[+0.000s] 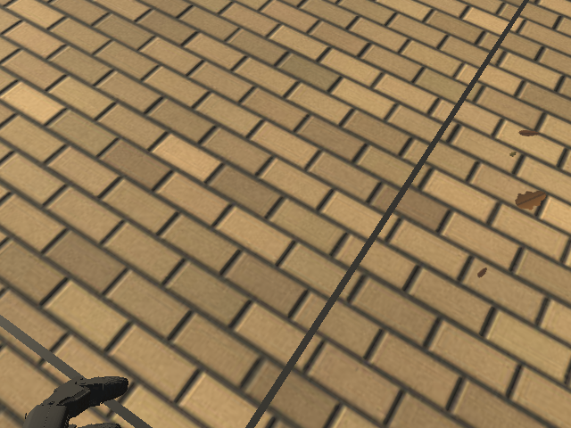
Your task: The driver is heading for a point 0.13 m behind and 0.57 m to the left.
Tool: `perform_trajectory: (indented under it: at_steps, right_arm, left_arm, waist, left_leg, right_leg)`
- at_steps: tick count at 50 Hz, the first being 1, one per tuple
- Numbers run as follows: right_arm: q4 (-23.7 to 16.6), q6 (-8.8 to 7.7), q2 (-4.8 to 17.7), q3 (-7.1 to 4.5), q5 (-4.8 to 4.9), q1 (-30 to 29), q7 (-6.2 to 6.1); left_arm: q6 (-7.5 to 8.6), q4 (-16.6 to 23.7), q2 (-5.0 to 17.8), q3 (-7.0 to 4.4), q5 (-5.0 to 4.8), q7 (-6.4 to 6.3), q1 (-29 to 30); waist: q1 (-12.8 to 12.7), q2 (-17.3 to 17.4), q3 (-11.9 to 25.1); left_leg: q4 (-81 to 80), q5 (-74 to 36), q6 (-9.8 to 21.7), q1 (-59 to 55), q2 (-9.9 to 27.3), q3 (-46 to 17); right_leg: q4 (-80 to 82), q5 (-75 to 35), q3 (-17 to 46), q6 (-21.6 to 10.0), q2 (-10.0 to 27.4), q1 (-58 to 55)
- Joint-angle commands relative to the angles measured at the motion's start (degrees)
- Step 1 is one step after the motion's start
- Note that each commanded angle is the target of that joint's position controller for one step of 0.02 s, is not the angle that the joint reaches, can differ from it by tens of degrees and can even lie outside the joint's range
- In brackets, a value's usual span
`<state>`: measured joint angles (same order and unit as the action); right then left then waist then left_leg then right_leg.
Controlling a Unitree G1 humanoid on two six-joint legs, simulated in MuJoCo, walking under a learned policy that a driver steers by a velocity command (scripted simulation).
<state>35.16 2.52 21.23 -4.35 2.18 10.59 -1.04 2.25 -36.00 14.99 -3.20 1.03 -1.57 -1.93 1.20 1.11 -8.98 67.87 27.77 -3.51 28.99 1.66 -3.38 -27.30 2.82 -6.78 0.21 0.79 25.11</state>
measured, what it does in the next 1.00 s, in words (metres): walks ahead, turning left: left foot 0.03 m lower, then right foot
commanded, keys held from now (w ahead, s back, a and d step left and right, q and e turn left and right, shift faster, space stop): q+shift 0.10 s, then w+q+shift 0.50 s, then w+shift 0.08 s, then shift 0.32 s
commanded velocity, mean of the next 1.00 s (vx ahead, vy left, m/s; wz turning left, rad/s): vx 0.56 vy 0.00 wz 0.79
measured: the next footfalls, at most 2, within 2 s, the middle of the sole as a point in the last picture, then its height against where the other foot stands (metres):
left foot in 0.24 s outside the picture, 0.03 m lower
right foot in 0.66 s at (234, 341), level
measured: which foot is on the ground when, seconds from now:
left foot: up 0.00-0.22, down 0.24-0.68, up 0.70-1.00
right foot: down 0.00-0.22, up 0.24-0.64, down 0.66-1.00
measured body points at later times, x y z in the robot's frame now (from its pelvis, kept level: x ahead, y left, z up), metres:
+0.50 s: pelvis +0.21 +0.09 +0.00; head +0.22 +0.15 +0.44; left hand +0.36 +0.41 -0.08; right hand +0.30 -0.16 -0.10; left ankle +0.07 +0.11 -0.75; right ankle +0.43 -0.03 -0.67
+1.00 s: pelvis +0.53 +0.25 -0.02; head +0.56 +0.31 +0.43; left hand +0.30 +0.43 -0.15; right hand +0.88 +0.29 -0.07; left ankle +0.58 +0.43 -0.73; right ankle +0.54 +0.07 -0.75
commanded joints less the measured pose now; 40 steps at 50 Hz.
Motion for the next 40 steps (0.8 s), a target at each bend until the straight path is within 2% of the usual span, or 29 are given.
perform_trajectory:
  at_steps: [1, 3, 5, 8, 10, 11, 12, 13, 14, 15, 16, 17, 18, 19, 21, 23, 26, 29, 30, 31, 32, 33, 34, 35, 36, 37, 38, 39, 40]
  right_arm:
    - [-2.8, 0.71, 1.2, -0.24, -0.64, 7.4, 0.15]
    - [-1.9, 1.18, 2.4, -0.85, -0.75, 7.9, 0.93]
    - [-2.5, 2.18, 3.8, -1.71, -0.72, 5.7, 1.91]
    - [-1.9, 2.52, 5.6, -3.08, -0.01, 6.4, 2.85]
    - [2.9, 1.92, 5.5, -3.82, 0.1, 13.9, 2.55]
    - [7.1, 1.15, 6.3, -4.7, 0.23, 21.4, 2.27]
    - [8.6, -0.4, 8.9, -4.93, -0.55, 25.3, 2.16]
    - [4.6, -3.06, 6.6, -1.59, 0.35, 19.6, 2.79]
    - [0.6, -5.33, 11.2, -3.09, -0.58, 16.2, 4.02]
    - [-0.5, -6.49, 10.5, -2.82, -0.51, 12.1, 4.08]
    - [-0.5, -6.45, 8.6, -1.98, -0.46, 10.6, 3.24]
    - [-0.8, -6.21, 8.0, -1.45, -1.03, 9.9, 2.33]
    - [-1.1, -6.13, 7.9, -1.47, -1.46, 10.0, 1.38]
    - [-0.9, -6.0, 6.9, -1.07, -1.6, 11.3, 0.45]
    - [0.2, -5.78, 4.8, -0.49, -1.0, 14.8, -0.56]
    - [1.3, -5.37, 3.6, -0.19, -0.63, 16.2, -1.05]
    - [2.8, -5.18, 2.0, -0.01, -0.31, 17.9, -1.42]
    - [3.7, -4.73, 2.6, -0.68, 0.22, 16.3, -1.84]
    - [3.8, -4.63, 3.3, -1.13, 0.24, 15.3, -1.93]
    - [3.6, -4.56, 3.6, -1.34, -0.32, 13.9, -1.89]
    - [3.2, -4.57, 3.0, -1.1, -1.6, 12.8, -1.33]
    - [2.0, -4.79, 1.5, -0.29, -3.19, 10.3, -0.59]
    - [1.4, -5.75, -7.5, 1.82, -2.19, 18.1, -0.25]
    - [1.9, -6.44, -5.7, 2.42, 1.58, 21.9, -0.3]
    - [2.6, -6.5, -0.6, 1.32, 1.7, 15.4, -0.22]
    - [1.4, -6.77, 1.4, 0.96, 0.12, 7.6, -0.09]
    - [0.1, -7.12, 1.6, 0.6, -2.17, 0.7, -0.1]
    - [-0.7, -7.04, 0.9, 0.27, -1.86, 1.4, 0.13]
    - [-0.6, -6.68, -0.1, 0.41, -1.3, 1.9, 0.39]
  left_arm:
    - [0.97, 1.8, 8.6, -3.05, -0.64, 0.07, 1.5]
    - [0.77, 1.7, 9.5, -3.53, -1.51, 0.3, 4.5]
    - [0.29, 1.3, 10.5, -3.99, -2.27, 0.53, 5.4]
    - [-0.35, 0.0, 13.1, -5.09, -3.37, 0.98, 4.8]
    - [-1.11, -1.2, 10.6, -4.5, -3.4, 0.93, 6.2]
    - [-1.71, -1.6, 7.1, -3.49, -2.53, 1.3, 6.9]
    - [-2.17, -0.9, 3.0, -2.21, -1.32, 1.9, 8.0]
    - [-1.04, -1.3, -1.6, -0.49, -0.67, 2.3, 4.1]
    - [0.85, 5.3, 4.0, -1.58, -2.84, 2.38, 8.1]
    - [2.89, 5.3, 9.5, -2.75, -4.16, 2.41, 10.4]
    - [4.08, 4.6, 10.6, -3.12, -3.3, 2.55, 10.7]
    - [4.23, 2.3, 8.8, -2.75, -1.82, 2.54, 8.3]
    - [4.61, 2.2, 9.4, -2.89, -0.86, 2.68, 8.1]
    - [4.79, 2.1, 9.3, -3.0, -0.84, 2.9, 9.4]
    - [5.01, 3.1, 7.2, -2.55, -1.09, 3.35, 12.5]
    - [5.32, 4.2, 4.8, -1.78, -1.39, 4.09, 15.0]
    - [6.0, 5.8, 5.1, -1.88, -2.05, 5.15, 17.9]
    - [6.14, 7.1, 5.7, -2.28, -2.95, 4.83, 17.6]
    - [6.13, 6.8, 7.0, -2.87, -3.36, 4.39, 15.3]
    - [6.0, 5.6, 9.2, -3.9, -3.72, 3.74, 9.2]
    - [5.55, 3.4, 11.6, -5.09, -3.87, 2.72, -0.9]
    - [4.87, 1.3, 12.8, -5.19, -3.39, 1.89, -15.3]
    - [4.66, -1.6, 16.2, -5.36, -0.89, 2.0, -25.3]
    - [5.09, -2.6, 14.9, -4.9, -0.53, 3.5, -24.5]
    - [4.49, -1.9, 9.8, -3.9, -1.2, 3.16, -18.9]
    - [3.91, -2.0, 7.8, -3.38, -0.68, 2.63, -15.1]
    - [3.54, -2.7, 6.9, -2.9, 0.06, 2.63, -12.6]
    - [3.83, -3.5, 6.6, -2.34, 0.7, 2.47, -11.1]
    - [4.29, -4.6, 4.9, -1.63, 0.46, 2.53, -10.8]
  waist:
    - [1.4, -7.8, 14.4]
    - [2.5, -7.5, 16.1]
    - [2.3, -7.9, 15.3]
    - [4.3, -7.6, 15.7]
    - [7.8, -3.6, 14.1]
    - [10.3, 4.3, 11.5]
    - [9.9, 18.9, 2.6]
    - [1.9, 22.6, -1.2]
    - [2.9, 24.4, 3.1]
    - [1.8, 12.9, 0.7]
    - [1.2, 8.4, 1.0]
    - [0.0, 6.9, 2.3]
    - [0.3, 5.8, 3.0]
    - [1.1, 5.6, 3.8]
    - [2.6, 4.2, 4.9]
    - [3.3, 5.2, 4.7]
    - [4.6, 5.7, 4.2]
    - [3.6, 7.7, 3.5]
    - [2.4, 9.1, 4.1]
    - [-0.7, 10.7, 7.2]
    - [-5.5, 10.5, 13.9]
    - [-12.6, 8.8, 23.8]
    - [-9.1, -14.3, 35.4]
    - [-6.7, -30.0, 34.5]
    - [-7.7, -21.9, 21.6]
    - [-7.7, -11.2, 13.4]
    - [-6.7, -2.8, 8.2]
    - [-3.4, -5.2, 8.7]
    - [-2.2, -4.8, 9.0]
  left_leg:
    - [-10.9, -6.4, 1.1, -4.3, 6.1, -0.5]
    - [-18.5, -14.9, 2.6, -11.2, 6.1, 0.4]
    - [-23.0, -18.6, 3.5, -13.1, 5.8, 1.3]
    - [-24.6, -14.8, 5.9, -17.6, 5.5, 4.4]
    - [-27.9, -10.2, 8.3, -24.8, 3.9, 8.0]
    - [-32.1, -5.8, 10.9, -29.7, 2.3, 6.8]
    - [-41.7, 4.4, 15.2, -28.4, 5.8, -7.7]
    - [-38.7, -10.2, 16.9, -25.3, 7.6, -17.8]
    - [-59.2, 17.4, 25.0, -25.4, 14.6, -47.7]
    - [-63.0, 25.0, 24.8, -26.0, 17.8, -50.0]
    - [-60.0, 20.7, 22.3, -26.0, 16.1, -43.7]
    - [-57.6, 15.5, 20.5, -24.7, 12.9, -37.4]
    - [-57.0, 10.5, 19.9, -26.0, 11.3, -34.2]
    - [-56.8, 5.8, 19.2, -26.4, 10.0, -31.7]
    - [-56.6, -3.9, 18.3, -27.7, 8.3, -27.6]
    - [-56.0, -10.1, 17.8, -25.7, 6.6, -24.1]
    - [-54.1, -15.3, 16.9, -24.0, 5.6, -23.2]
    - [-53.9, -18.9, 14.7, -20.7, 5.3, -24.6]
    - [-52.4, -23.9, 14.2, -20.7, 5.9, -25.3]
    - [-48.3, -35.5, 13.5, -22.0, 6.1, -24.1]
    - [-38.2, -46.6, 11.8, -21.8, 3.2, -21.0]
    - [-21.4, -44.7, 10.2, -11.9, 1.2, -18.9]
    - [1.6, -9.0, 6.8, 7.4, -6.8, -15.3]
    - [12.1, 3.2, 5.3, 16.1, -6.9, -12.6]
    - [14.2, -0.8, 4.8, 19.9, -3.1, -9.5]
    - [12.4, -4.2, 4.6, 17.3, -1.4, -7.2]
    - [9.0, -4.3, 4.9, 13.0, -0.4, -5.8]
    - [7.7, -3.5, 4.5, 9.3, 0.6, -6.4]
    - [4.7, -2.4, 4.5, 7.1, 1.4, -6.3]
  right_leg:
    - [11.9, -14.0, 11.3, -12.9, 18.0, -9.1]
    - [12.1, -6.6, 6.3, -11.2, 17.4, -7.2]
    - [11.4, 0.6, 3.2, -9.4, 17.7, -7.8]
    - [11.5, 21.1, 2.8, -6.8, 19.3, -7.2]
    - [3.0, 30.5, -0.5, -4.2, 16.2, -4.1]
    - [-12.6, 33.3, -4.0, -2.8, 11.5, 0.6]
    - [-38.0, 36.6, -5.0, -0.9, 5.7, 14.2]
    - [-56.1, 37.1, 1.3, -1.1, 2.9, 27.4]
    - [-54.4, 34.1, 8.1, -1.4, -2.0, 35.9]
    - [-52.2, 28.0, 10.8, -1.6, 0.2, 37.9]
    - [-46.9, 21.0, 11.9, -1.5, 1.4, 35.4]
    - [-43.3, 17.3, 11.7, -0.6, 2.3, 30.0]
    - [-37.1, 13.5, 11.9, 0.3, 1.6, 28.2]
    - [-32.3, 10.4, 11.8, 0.9, 0.9, 25.5]
    - [-23.5, 6.9, 11.0, 1.6, -1.0, 22.5]
    - [-16.8, 4.5, 8.8, 2.0, -2.9, 18.8]
    - [-9.6, -1.3, 9.3, 2.2, -3.6, 14.2]
    - [-0.8, -3.0, 9.9, 3.2, -3.9, 3.0]
    - [-0.6, -1.7, 10.0, 3.1, -3.6, -1.0]
    - [-1.5, -0.2, 8.7, 2.2, -3.4, -6.8]
    - [-2.9, 1.1, 7.4, 0.4, -3.0, -18.3]
    - [-8.8, 6.8, 11.3, -1.9, 2.4, -38.7]
    - [-3.0, 31.7, 39.1, -10.4, 16.0, -60.2]
    - [11.4, 41.8, 63.3, -14.1, 22.3, -59.2]
    - [12.0, 34.9, 54.8, -13.2, 20.4, -50.4]
    - [10.9, 17.6, 42.7, -12.3, 17.6, -39.2]
    - [10.0, -3.5, 32.7, -11.3, 14.9, -28.7]
    - [8.8, -19.0, 28.9, -12.7, 15.5, -24.0]
    - [9.2, -26.3, 25.4, -12.6, 14.9, -21.7]
Keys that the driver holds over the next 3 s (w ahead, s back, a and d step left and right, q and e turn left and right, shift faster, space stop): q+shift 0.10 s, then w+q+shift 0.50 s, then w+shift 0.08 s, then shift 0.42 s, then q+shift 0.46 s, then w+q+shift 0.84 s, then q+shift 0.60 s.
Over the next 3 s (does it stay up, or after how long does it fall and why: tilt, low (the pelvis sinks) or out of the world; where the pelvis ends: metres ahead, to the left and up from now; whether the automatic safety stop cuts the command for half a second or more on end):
stays up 0.42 1.09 -0.03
